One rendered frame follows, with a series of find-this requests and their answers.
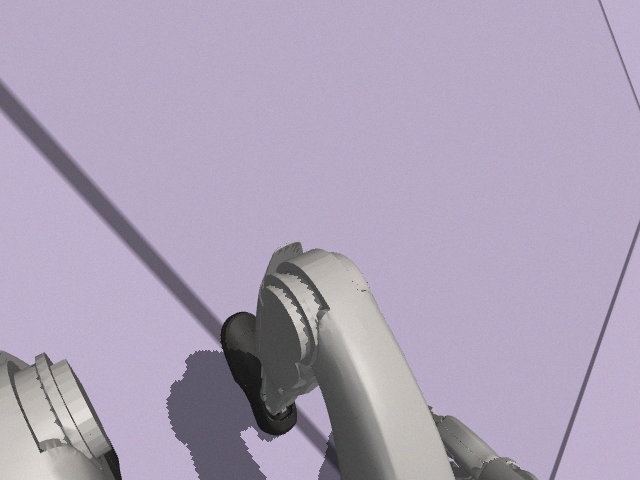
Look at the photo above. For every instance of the right robot foot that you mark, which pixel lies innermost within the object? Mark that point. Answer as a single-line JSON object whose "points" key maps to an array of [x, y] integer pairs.
{"points": [[238, 343]]}

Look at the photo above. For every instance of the right robot hand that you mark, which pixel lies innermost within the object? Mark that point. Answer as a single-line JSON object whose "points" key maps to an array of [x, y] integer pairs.
{"points": [[462, 445]]}

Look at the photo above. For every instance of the left robot foot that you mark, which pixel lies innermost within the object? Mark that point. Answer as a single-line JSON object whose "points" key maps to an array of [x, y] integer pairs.
{"points": [[113, 462]]}

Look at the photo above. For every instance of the right robot arm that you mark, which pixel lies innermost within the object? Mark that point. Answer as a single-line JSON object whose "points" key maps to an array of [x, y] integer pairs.
{"points": [[504, 468]]}

